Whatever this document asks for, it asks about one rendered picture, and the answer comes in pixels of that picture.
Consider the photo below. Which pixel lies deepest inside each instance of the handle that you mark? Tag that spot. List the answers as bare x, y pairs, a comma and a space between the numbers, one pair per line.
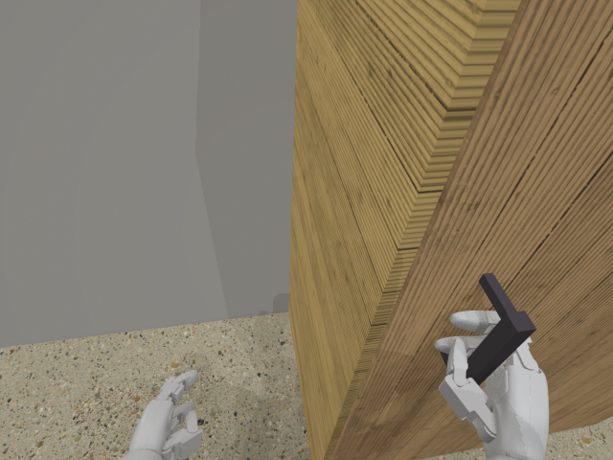
509, 333

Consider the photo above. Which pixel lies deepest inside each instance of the left robot hand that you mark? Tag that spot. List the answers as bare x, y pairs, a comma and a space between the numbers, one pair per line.
157, 429

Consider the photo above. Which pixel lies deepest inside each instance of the right robot hand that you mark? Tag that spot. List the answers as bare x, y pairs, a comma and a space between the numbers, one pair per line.
518, 425

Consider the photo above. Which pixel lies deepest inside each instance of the wardrobe door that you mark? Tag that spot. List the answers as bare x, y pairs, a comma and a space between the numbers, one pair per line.
529, 198

